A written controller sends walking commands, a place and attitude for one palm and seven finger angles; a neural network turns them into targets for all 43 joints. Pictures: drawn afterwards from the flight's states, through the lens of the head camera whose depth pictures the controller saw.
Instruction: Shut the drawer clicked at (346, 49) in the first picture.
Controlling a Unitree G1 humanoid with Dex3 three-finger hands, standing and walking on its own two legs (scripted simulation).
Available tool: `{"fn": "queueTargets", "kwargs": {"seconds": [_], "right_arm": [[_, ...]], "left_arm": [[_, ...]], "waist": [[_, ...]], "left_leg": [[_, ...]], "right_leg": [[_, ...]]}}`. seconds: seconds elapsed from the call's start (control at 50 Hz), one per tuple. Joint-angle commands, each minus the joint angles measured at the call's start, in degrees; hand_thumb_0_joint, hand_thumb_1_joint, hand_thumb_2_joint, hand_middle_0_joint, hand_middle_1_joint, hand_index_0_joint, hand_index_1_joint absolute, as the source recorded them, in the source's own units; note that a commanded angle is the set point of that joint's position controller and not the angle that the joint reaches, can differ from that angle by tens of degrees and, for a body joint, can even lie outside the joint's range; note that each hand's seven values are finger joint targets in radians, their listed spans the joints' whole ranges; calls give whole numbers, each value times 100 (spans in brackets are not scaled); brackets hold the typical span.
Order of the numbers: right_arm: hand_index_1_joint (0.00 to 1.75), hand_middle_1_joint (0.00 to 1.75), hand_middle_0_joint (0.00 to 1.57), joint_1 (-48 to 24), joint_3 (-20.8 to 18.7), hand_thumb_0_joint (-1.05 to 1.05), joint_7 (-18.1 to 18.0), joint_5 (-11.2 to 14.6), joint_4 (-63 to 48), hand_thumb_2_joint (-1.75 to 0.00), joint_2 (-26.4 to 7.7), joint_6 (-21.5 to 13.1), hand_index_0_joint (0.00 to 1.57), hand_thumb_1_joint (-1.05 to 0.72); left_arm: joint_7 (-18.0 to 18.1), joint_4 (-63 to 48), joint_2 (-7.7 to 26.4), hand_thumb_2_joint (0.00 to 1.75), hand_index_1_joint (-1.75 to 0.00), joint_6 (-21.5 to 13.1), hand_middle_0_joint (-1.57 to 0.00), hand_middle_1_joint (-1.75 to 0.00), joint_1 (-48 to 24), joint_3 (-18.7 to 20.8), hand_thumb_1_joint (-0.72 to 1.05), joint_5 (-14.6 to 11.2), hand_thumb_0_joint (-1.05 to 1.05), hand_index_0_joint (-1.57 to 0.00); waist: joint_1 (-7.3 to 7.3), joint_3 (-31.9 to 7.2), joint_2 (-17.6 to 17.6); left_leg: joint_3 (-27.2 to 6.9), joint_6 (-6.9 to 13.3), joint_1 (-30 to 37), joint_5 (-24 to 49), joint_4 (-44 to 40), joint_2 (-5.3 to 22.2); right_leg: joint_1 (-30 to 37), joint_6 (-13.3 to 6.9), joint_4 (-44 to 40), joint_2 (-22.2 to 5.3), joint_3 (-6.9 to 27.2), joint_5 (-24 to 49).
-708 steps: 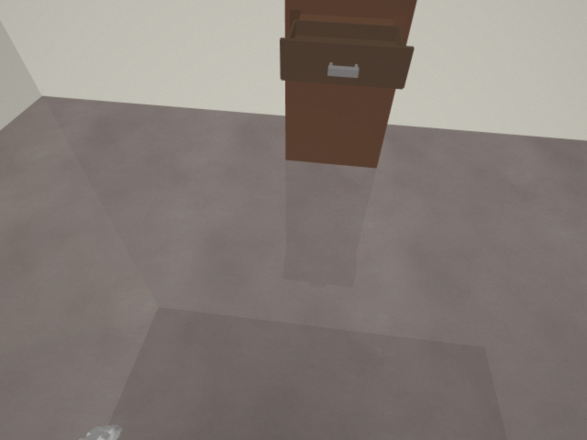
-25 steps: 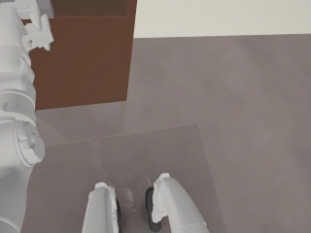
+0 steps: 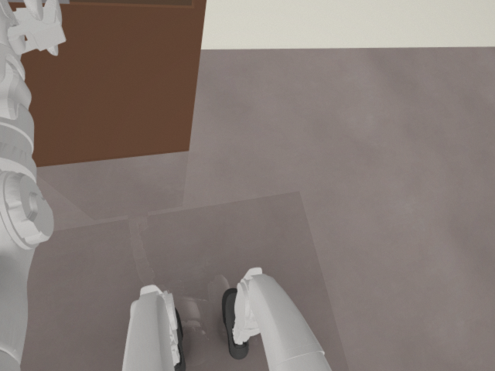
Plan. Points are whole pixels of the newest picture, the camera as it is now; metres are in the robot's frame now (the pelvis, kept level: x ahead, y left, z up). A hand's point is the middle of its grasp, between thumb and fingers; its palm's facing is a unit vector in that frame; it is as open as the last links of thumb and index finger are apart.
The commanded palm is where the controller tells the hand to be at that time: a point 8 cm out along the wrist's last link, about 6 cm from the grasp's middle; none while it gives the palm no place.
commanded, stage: pull the fist back off the drawer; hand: left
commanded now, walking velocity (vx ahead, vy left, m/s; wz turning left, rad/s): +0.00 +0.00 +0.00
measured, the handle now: out of the picture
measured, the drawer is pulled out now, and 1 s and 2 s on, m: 0.00 0.00 0.00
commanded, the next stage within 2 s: draw the hand back to the body in 0.42 s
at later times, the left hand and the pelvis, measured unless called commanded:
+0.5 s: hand (61, 27) +0.59 +0.18 +0.06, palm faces +0.08 -1.00 -0.02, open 3.1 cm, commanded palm +0.56 +0.20 +0.07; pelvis +0.04 +0.00 +0.02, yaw +0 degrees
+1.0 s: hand out of the picture +0.44 +0.20 +0.16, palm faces +0.07 -1.00 -0.04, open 3.3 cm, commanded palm +0.41 +0.25 +0.17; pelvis +0.09 +0.00 +0.10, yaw +3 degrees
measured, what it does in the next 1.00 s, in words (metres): rises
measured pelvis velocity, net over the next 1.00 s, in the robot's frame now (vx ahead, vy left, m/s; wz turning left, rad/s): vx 0.09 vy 0.00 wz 0.04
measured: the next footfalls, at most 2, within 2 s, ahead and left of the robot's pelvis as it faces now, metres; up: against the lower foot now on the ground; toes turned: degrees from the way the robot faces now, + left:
none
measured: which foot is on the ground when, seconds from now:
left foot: down 0.00-1.00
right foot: down 0.00-1.00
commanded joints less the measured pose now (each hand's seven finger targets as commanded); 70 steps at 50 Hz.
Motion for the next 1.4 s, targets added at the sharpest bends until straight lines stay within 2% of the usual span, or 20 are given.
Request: {"fn": "queueTargets", "kwargs": {"seconds": [0.0, 0.14, 0.2, 0.26, 0.3, 0.34, 0.46, 0.5, 0.56, 0.6, 0.64, 0.7, 0.82, 0.88, 1.0, 1.02, 1.04, 1.06, 1.16, 1.38], "right_arm": [[30, 30, 20, 1271, -496, 0, -33, 5, -75, -90, -1334, -11, 20, -90], [30, 30, 20, 1263, -565, 0, 63, 27, -158, -90, -1293, 102, 20, -90], [30, 30, 20, 1212, -586, 0, 83, 52, -223, -90, -1250, 184, 20, -90], [30, 30, 20, 1153, -632, 0, 127, 77, -266, -90, -1197, 244, 20, -90], [30, 30, 20, 1127, -644, 0, 136, 104, -344, -90, -1183, 299, 20, -90], [30, 30, 20, 1081, -644, 0, 133, 119, -344, -90, -1152, 339, 20, -90], [30, 30, 20, 1060, -705, 0, 138, 114, -338, -90, -1082, 454, 20, -90], [30, 30, 20, 1050, -740, 0, 143, 124, -377, -90, -1059, 498, 20, -90], [30, 30, 20, 940, -844, 0, 187, 218, -680, -90, -1043, 582, 20, -90], [30, 30, 20, 832, -893, 0, 212, 316, -857, -90, -991, 604, 20, -90], [30, 30, 20, 766, -913, 0, 224, 439, -938, -90, -930, 607, 20, -90], [30, 30, 20, 562, -910, 0, 99, 594, -1017, -90, -887, 563, 20, -90], [30, 30, 20, 214, -885, 0, -35, 651, -1011, -90, -775, 286, 20, -90], [30, 30, 20, 49, -891, 0, -22, 659, -1055, -90, -754, 193, 20, -90], [30, 30, 20, -489, -850, 0, -137, 736, -1393, -90, -729, 50, 20, -90], [30, 30, 20, -861, -885, 0, -253, 721, -1515, -90, -649, 220, 20, -90], [30, 30, 20, -989, -835, 0, -330, 710, -1667, -90, -543, 255, 20, -90], [30, 30, 20, -1032, -820, 0, -383, 711, -1692, -90, -547, 253, 20, -90], [30, 30, 20, -1396, -677, 0, -592, 711, -1703, -90, -505, 205, 20, -90], [30, 30, 20, -1729, -553, 0, -582, 583, -1475, -90, -446, -155, 20, -90]], "left_arm": [[260, -1581, 863, 90, -160, -317, -140, -160, -3429, 193, 90, -222, 0, -140], [159, -1994, 700, 90, -160, -354, -140, -160, -2715, 314, 90, -332, 0, -140], [157, -2164, 778, 90, -160, -384, -140, -160, -2241, 463, 90, -368, 0, -140], [155, -2325, 470, 90, -160, -447, -140, -160, -1767, 368, 90, -419, 0, -140], [164, -2335, 668, 90, -160, -472, -140, -160, -1220, 638, 90, -473, 0, -140], [166, -2358, 539, 90, -160, -529, -140, -160, -1282, 518, 90, -462, 0, -140], [220, -2423, 463, 90, -160, -732, -140, -160, -1011, 613, 90, -466, 0, -140], [179, -2525, 338, 90, -160, -785, -140, -160, -834, 555, 90, -496, 0, -140], [92, -3917, 380, 90, -160, -838, -140, -160, 158, 676, 90, -690, 0, -140], [48, -4853, 194, 90, -160, -674, -140, -160, 990, 564, 90, -881, 0, -140], [-45, -5077, -328, 90, -160, -315, -140, -160, 2002, 240, 90, -1065, 0, -140], [-80, -5191, -632, 90, -160, 156, -140, -160, 2827, 105, 90, -1323, 0, -140], [17, -6083, -1240, 90, -160, -35, -140, -160, 3594, -376, 90, -1517, 0, -140], [-125, -6370, -1512, 90, -160, -77, -140, -160, 4190, -692, 90, -1511, 0, -140], [-349, -7222, -1368, 90, -160, 272, -140, -160, 5079, -530, 90, -1729, 0, -140], [238, -7531, -694, 90, -160, 595, -140, -160, 5282, -542, 90, -1026, 0, -140], [543, -7835, -1039, 90, -160, 816, -140, -160, 5440, -696, 90, -966, 0, -140], [717, -7839, -1108, 90, -160, 979, -140, -160, 5686, -700, 90, -958, 0, -140], [1198, -8541, -997, 90, -160, 1398, -140, -160, 6021, -653, 90, -800, 0, -140], [1292, -9735, -1212, 90, -160, 1707, -140, -160, 7729, -574, 90, -784, 0, -140]], "waist": [[-376, -3125, 1653], [-89, -3412, 1694], [80, -3437, 1489], [151, -3485, 1346], [333, -3436, 1131], [249, -3310, 1019], [319, -3229, 876], [367, -3410, 861], [892, -4616, 1510], [1081, -4939, 1587], [1062, -4484, 1043], [991, -3250, -81], [1083, -2254, 390], [1138, -2082, 581], [1378, -1831, 274], [1681, -2139, 339], [1573, -1754, 245], [1569, -1490, -29], [1661, -987, 17], [1853, -77, -62]], "left_leg": [[-1063, -186, 3237, 132, -1283, 72], [-1025, -232, 3666, 731, -1335, 87], [-849, -219, 3554, 930, -1341, 70], [-779, -227, 3726, 1300, -1344, 69], [-615, -209, 3502, 1410, -1347, 40], [-558, -183, 3427, 1528, -1322, 33], [-440, -176, 3488, 2089, -1239, 10], [-405, -191, 3632, 2383, -1229, -7], [-402, -339, 4988, 3691, -1513, 6], [-415, -428, 5660, 4479, -1757, 34], [-324, -346, 5589, 4573, -1974, 31], [-73, -167, 4669, 3332, -2444, -56], [56, -212, 5302, 3349, -2917, -76], [-10, -264, 5762, 3614, -3075, -46], [-34, -277, 6032, 3518, -3502, -71], [0, -250, 6408, 3464, -3787, -137], [51, -260, 6457, 3269, -3974, -130], [67, -250, 6315, 2913, -4093, -126], [22, -219, 6744, 2489, -4717, -89], [15, -206, 7614, 2658, -5605, -66]], "right_leg": [[725, -27, -800, 201, 587, -62], [961, -43, -813, 199, 561, 215], [1361, -40, -886, 219, 597, 265], [1513, -30, -928, 223, 597, 466], [1926, -26, -998, 241, 651, 530], [1982, -9, -1014, 241, 681, 657], [2201, 7, -963, 242, 699, 1168], [2371, 11, -941, 236, 716, 1474], [3042, -19, -1060, 229, 722, 2238], [3508, -10, -1299, 253, 687, 2635], [3870, 36, -1604, 281, 666, 2952], [4688, 107, -2066, 283, 705, 2981], [4753, 68, -2453, 243, 687, 2800], [4712, 55, -2577, 224, 636, 2687], [5362, 45, -2852, 149, 591, 2744], [5793, -71, -3119, -17, 859, 2544], [5841, -40, -3311, -2, 828, 2524], [5945, -20, -3423, -27, 820, 2408], [6469, -57, -3914, -63, 814, 2110], [7230, -50, -4832, -60, 776, 2224]]}}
